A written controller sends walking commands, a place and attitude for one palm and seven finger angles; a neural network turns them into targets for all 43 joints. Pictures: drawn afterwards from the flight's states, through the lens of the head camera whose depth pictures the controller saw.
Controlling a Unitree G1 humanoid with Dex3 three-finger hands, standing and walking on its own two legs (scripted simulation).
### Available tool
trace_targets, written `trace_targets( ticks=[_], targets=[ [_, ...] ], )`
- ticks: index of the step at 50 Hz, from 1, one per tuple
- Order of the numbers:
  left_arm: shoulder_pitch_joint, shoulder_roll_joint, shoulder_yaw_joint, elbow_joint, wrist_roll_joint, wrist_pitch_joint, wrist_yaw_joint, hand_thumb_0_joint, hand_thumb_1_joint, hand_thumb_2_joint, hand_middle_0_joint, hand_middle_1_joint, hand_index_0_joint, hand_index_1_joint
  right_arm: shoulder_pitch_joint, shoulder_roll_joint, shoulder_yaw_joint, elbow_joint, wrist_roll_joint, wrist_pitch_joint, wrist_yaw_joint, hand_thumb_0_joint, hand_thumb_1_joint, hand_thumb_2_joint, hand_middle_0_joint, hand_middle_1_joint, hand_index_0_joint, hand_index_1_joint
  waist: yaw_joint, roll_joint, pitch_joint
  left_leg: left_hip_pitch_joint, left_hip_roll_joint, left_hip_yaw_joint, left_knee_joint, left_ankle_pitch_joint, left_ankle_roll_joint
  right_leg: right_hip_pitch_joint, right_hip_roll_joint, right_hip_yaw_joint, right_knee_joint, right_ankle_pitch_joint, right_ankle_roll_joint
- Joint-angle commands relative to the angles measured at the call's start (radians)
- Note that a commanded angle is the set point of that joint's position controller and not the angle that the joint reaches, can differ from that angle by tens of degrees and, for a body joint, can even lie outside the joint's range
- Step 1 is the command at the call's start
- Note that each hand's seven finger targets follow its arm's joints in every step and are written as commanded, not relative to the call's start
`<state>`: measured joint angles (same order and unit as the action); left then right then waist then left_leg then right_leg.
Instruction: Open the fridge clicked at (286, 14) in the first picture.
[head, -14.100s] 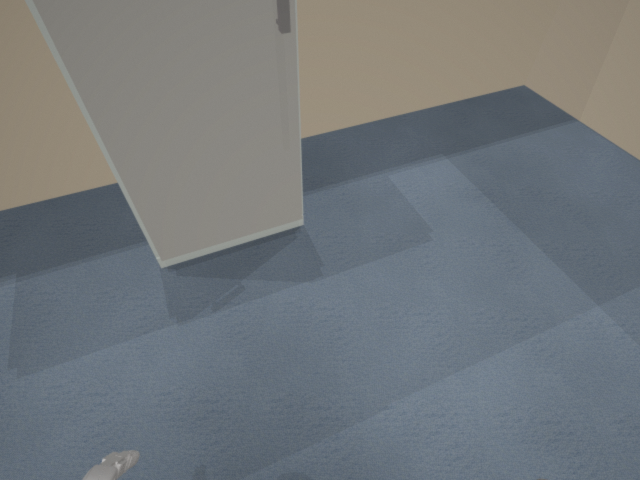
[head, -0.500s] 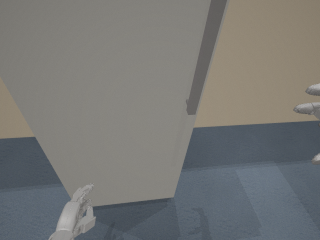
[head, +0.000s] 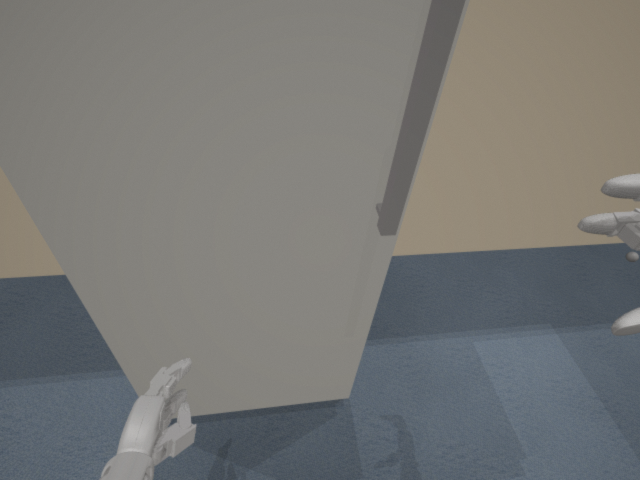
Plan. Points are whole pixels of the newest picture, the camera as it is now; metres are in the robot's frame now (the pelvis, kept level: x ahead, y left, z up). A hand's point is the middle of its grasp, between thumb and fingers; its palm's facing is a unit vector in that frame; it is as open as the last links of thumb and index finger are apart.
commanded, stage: move the hooked fingers beside the handle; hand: right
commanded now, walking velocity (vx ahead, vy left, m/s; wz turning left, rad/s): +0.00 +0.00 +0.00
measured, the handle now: (409, 115) +0.48 -0.09 +0.25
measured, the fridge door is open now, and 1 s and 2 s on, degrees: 0 0 0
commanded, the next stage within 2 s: none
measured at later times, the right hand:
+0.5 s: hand (567, 219) +0.33 -0.25 +0.22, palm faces -0.05 +0.99 -0.12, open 14.0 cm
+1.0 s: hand (520, 190) +0.38 -0.21 +0.23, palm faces -0.08 +1.00 -0.06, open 14.0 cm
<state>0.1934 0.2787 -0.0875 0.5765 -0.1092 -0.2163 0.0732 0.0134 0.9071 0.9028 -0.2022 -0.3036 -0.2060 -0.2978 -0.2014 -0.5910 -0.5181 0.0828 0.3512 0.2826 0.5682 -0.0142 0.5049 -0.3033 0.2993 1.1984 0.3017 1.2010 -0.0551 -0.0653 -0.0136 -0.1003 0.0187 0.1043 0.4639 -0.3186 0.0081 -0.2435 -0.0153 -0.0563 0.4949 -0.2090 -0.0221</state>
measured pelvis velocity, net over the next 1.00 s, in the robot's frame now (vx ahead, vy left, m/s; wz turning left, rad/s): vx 0.01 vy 0.01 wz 0.01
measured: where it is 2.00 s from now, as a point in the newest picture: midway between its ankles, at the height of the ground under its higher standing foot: outside the picture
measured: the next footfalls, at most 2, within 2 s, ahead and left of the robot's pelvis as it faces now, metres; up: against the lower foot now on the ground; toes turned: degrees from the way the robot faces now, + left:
none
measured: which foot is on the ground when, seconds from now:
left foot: down 0.00-1.00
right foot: down 0.00-1.00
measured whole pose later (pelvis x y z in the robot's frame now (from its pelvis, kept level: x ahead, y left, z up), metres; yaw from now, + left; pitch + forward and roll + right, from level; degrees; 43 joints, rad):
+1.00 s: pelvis +0.01 +0.01 +0.00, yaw +1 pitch -1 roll +0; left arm 0.22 0.28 -0.06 0.61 -0.10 -0.14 0.09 0.01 0.91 0.90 -0.20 -0.30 -0.21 -0.30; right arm -0.52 -0.49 -0.34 0.38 0.27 0.26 0.40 -0.01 0.50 -0.30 0.30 1.20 0.30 1.20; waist 0.00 -0.05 -0.03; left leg -0.13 0.02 0.09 0.49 -0.34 0.02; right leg -0.26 -0.02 -0.07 0.50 -0.22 -0.01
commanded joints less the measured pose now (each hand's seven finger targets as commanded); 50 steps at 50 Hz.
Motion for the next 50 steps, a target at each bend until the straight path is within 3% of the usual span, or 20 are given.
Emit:
trace_targets(
  ticks=[1, 4, 5, 7, 10, 14, 15, 18, 22, 24, 25, 27, 30, 32, 35, 41, 44, 45, 49, 50],
  targets=[
    [-0.136, 0.117, 0.048, -0.162, 0.001, -0.060, 0.014, 0.000, 0.900, 0.900, -0.200, -0.300, -0.200, -0.300, -0.350, -0.281, -0.070, -0.178, 0.026, -0.070, -0.011, 0.000, 0.500, -0.300, 0.300, 1.200, 0.300, 1.200, 0.024, -0.011, -0.187, -0.164, -0.010, -0.049, -0.082, 0.275, 0.000, 0.250, 0.014, 0.091, -0.033, 0.136, -0.021],
    [-0.132, 0.118, 0.049, -0.158, 0.001, -0.062, 0.019, 0.000, 0.900, 0.900, -0.200, -0.300, -0.200, -0.300, -0.415, -0.260, -0.034, -0.159, 0.010, -0.070, -0.026, 0.000, 0.500, -0.300, 0.300, 1.200, 0.300, 1.200, 0.028, -0.048, -0.176, -0.181, -0.011, -0.036, -0.076, 0.233, 0.006, 0.254, 0.016, 0.103, -0.047, 0.112, -0.019],
    [-0.127, 0.117, 0.052, -0.147, 0.001, -0.056, 0.020, 0.000, 0.900, 0.900, -0.200, -0.300, -0.200, -0.300, -0.415, -0.272, -0.035, -0.161, 0.005, -0.074, -0.036, 0.000, 0.500, -0.300, 0.300, 1.200, 0.300, 1.200, 0.028, -0.013, -0.175, -0.167, -0.005, -0.043, -0.084, 0.236, 0.007, 0.247, 0.011, 0.097, -0.040, 0.117, -0.019],
    [-0.138, 0.113, 0.049, -0.157, 0.001, -0.058, 0.020, 0.000, 0.900, 0.900, -0.200, -0.300, -0.200, -0.300, -0.452, -0.245, -0.007, -0.178, -0.007, -0.071, -0.045, 0.000, 0.500, -0.300, 0.300, 1.200, 0.300, 1.200, 0.030, -0.047, -0.198, -0.171, -0.004, -0.042, -0.077, 0.239, 0.008, 0.259, 0.016, 0.099, -0.044, 0.118, -0.021],
    [-0.122, 0.119, 0.052, -0.141, 0.005, -0.048, 0.023, 0.000, 0.900, 0.900, -0.200, -0.300, -0.200, -0.300, -0.452, -0.286, -0.039, -0.127, -0.011, -0.080, -0.064, 0.000, 0.500, -0.300, 0.300, 1.200, 0.300, 1.200, 0.025, 0.025, -0.197, -0.146, -0.001, -0.042, -0.080, 0.250, 0.010, 0.240, 0.009, 0.102, -0.041, 0.133, -0.023],
    [-0.135, 0.114, 0.052, -0.157, 0.005, -0.043, 0.020, 0.000, 0.900, 0.900, -0.200, -0.300, -0.200, -0.300, -0.482, -0.266, -0.034, -0.124, -0.018, -0.078, -0.074, 0.000, 0.500, -0.300, 0.300, 1.200, 0.300, 1.200, 0.022, -0.045, -0.232, -0.142, -0.001, -0.038, -0.059, 0.283, 0.013, 0.257, 0.014, 0.096, -0.037, 0.160, -0.020],
    [-0.127, 0.115, 0.053, -0.154, 0.007, -0.038, 0.018, 0.000, 0.900, 0.900, -0.200, -0.300, -0.200, -0.300, -0.442, -0.277, -0.044, -0.110, -0.017, -0.076, -0.080, 0.000, 0.500, -0.300, 0.300, 1.200, 0.300, 1.200, 0.017, 0.018, -0.230, -0.124, 0.003, -0.043, -0.066, 0.301, 0.011, 0.237, 0.010, 0.093, -0.030, 0.170, -0.022],
    [-0.128, 0.117, 0.055, -0.154, 0.003, -0.032, 0.019, 0.000, 0.900, 0.900, -0.200, -0.300, -0.200, -0.300, -0.506, -0.238, 0.000, -0.067, -0.023, -0.069, -0.079, 0.000, 0.500, -0.300, 0.300, 1.200, 0.300, 1.200, 0.032, -0.007, -0.210, -0.157, -0.001, -0.041, -0.060, 0.289, 0.009, 0.238, 0.012, 0.092, -0.033, 0.152, -0.021],
    [-0.123, 0.119, 0.060, -0.161, 0.004, -0.027, 0.020, 0.000, 0.900, 0.900, -0.200, -0.300, -0.200, -0.300, -0.499, -0.246, -0.008, -0.093, -0.027, -0.075, -0.092, 0.000, 0.500, -0.300, 0.300, 1.200, 0.300, 1.200, 0.027, 0.002, -0.248, -0.134, 0.001, -0.041, -0.050, 0.321, 0.012, 0.247, 0.010, 0.090, -0.025, 0.186, -0.024],
    [-0.125, 0.117, 0.060, -0.162, 0.005, -0.027, 0.021, 0.000, 0.900, 0.900, -0.200, -0.300, -0.200, -0.300, -0.527, -0.221, 0.014, -0.111, -0.026, -0.079, -0.097, 0.000, 0.500, -0.300, 0.300, 1.200, 0.300, 1.200, 0.033, -0.031, -0.248, -0.149, 0.001, -0.041, -0.046, 0.315, 0.012, 0.263, 0.009, 0.089, -0.023, 0.186, -0.023],
    [-0.115, 0.120, 0.062, -0.150, 0.006, -0.023, 0.022, 0.000, 0.900, 0.900, -0.200, -0.300, -0.200, -0.300, -0.509, -0.238, 0.005, -0.093, -0.027, -0.080, -0.104, 0.000, 0.500, -0.300, 0.300, 1.200, 0.300, 1.200, 0.033, 0.018, -0.241, -0.136, 0.003, -0.044, -0.052, 0.327, 0.012, 0.247, 0.005, 0.087, -0.016, 0.193, -0.024],
    [-0.121, 0.121, 0.062, -0.151, 0.003, -0.022, 0.024, 0.000, 0.900, 0.900, -0.200, -0.300, -0.200, -0.300, -0.558, -0.202, 0.035, -0.092, -0.029, -0.076, -0.112, 0.000, 0.500, -0.300, 0.300, 1.200, 0.300, 1.200, 0.039, -0.010, -0.238, -0.149, 0.001, -0.042, -0.045, 0.332, 0.011, 0.251, 0.009, 0.087, -0.019, 0.193, -0.025],
    [-0.110, 0.124, 0.067, -0.141, 0.007, -0.014, 0.025, 0.000, 0.900, 0.900, -0.200, -0.300, -0.200, -0.300, -0.551, -0.214, 0.031, -0.076, -0.038, -0.073, -0.133, 0.000, 0.500, -0.300, 0.300, 1.200, 0.300, 1.200, 0.036, 0.017, -0.240, -0.141, 0.005, -0.047, -0.049, 0.336, 0.012, 0.248, 0.005, 0.085, -0.014, 0.201, -0.026],
    [-0.116, 0.119, 0.064, -0.138, 0.004, -0.009, 0.027, 0.000, 0.900, 0.900, -0.200, -0.300, -0.200, -0.300, -0.624, -0.171, 0.079, -0.061, -0.045, -0.068, -0.140, 0.000, 0.500, -0.300, 0.300, 1.200, 0.300, 1.200, 0.052, -0.008, -0.228, -0.161, 0.002, -0.046, -0.049, 0.320, 0.011, 0.250, 0.008, 0.085, -0.021, 0.180, -0.025],
    [-0.094, 0.131, 0.069, -0.119, 0.007, 0.002, 0.031, 0.000, 0.900, 0.900, -0.200, -0.300, -0.200, -0.300, -0.637, -0.209, 0.057, 0.011, -0.051, -0.070, -0.156, 0.000, 0.500, -0.300, 0.300, 1.200, 0.300, 1.200, 0.051, 0.048, -0.223, -0.152, 0.005, -0.051, -0.061, 0.304, 0.011, 0.233, 0.002, 0.087, -0.021, 0.166, -0.027],
    [-0.100, 0.124, 0.069, -0.134, 0.009, 0.010, 0.027, 0.000, 0.900, 0.900, -0.200, -0.300, -0.200, -0.300, -0.724, -0.186, 0.084, 0.001, -0.065, -0.099, -0.160, 0.000, 0.500, -0.300, 0.300, 1.200, 0.300, 1.200, 0.052, -0.005, -0.288, -0.120, 0.008, -0.057, -0.043, 0.371, 0.016, 0.261, 0.011, 0.080, -0.012, 0.220, -0.030],
    [-0.094, 0.126, 0.070, -0.130, 0.009, 0.016, 0.025, 0.000, 0.900, 0.900, -0.200, -0.300, -0.200, -0.300, -0.700, -0.169, 0.086, 0.062, -0.060, -0.093, -0.161, 0.000, 0.500, -0.300, 0.300, 1.200, 0.300, 1.200, 0.052, 0.009, -0.267, -0.133, 0.006, -0.053, -0.040, 0.367, 0.016, 0.252, 0.008, 0.080, -0.014, 0.213, -0.027],
    [-0.084, 0.130, 0.074, -0.122, 0.009, 0.020, 0.024, 0.000, 0.900, 0.900, -0.200, -0.300, -0.200, -0.300, -0.683, -0.173, 0.087, 0.094, -0.060, -0.088, -0.164, 0.000, 0.500, -0.300, 0.300, 1.200, 0.300, 1.200, 0.053, 0.055, -0.255, -0.127, 0.010, -0.059, -0.049, 0.375, 0.012, 0.232, 0.007, 0.075, -0.007, 0.205, -0.030],
    [-0.083, 0.133, 0.078, -0.123, 0.006, 0.026, 0.025, 0.000, 0.900, 0.900, -0.200, -0.300, -0.200, -0.300, -0.755, -0.164, 0.107, 0.109, -0.072, -0.083, -0.177, 0.000, 0.500, -0.300, 0.300, 1.200, 0.300, 1.200, 0.060, 0.022, -0.247, -0.152, 0.008, -0.059, -0.043, 0.347, 0.013, 0.232, 0.008, 0.075, -0.011, 0.186, -0.028],
    [-0.078, 0.134, 0.079, -0.119, 0.007, 0.029, 0.025, 0.000, 0.900, 0.900, -0.200, -0.300, -0.200, -0.300, -0.758, -0.155, 0.121, 0.109, -0.073, -0.086, -0.182, 0.000, 0.500, -0.300, 0.300, 1.200, 0.300, 1.200, 0.064, 0.058, -0.248, -0.140, 0.011, -0.062, -0.048, 0.363, 0.012, 0.227, 0.006, 0.073, -0.007, 0.197, -0.032]
  ],
)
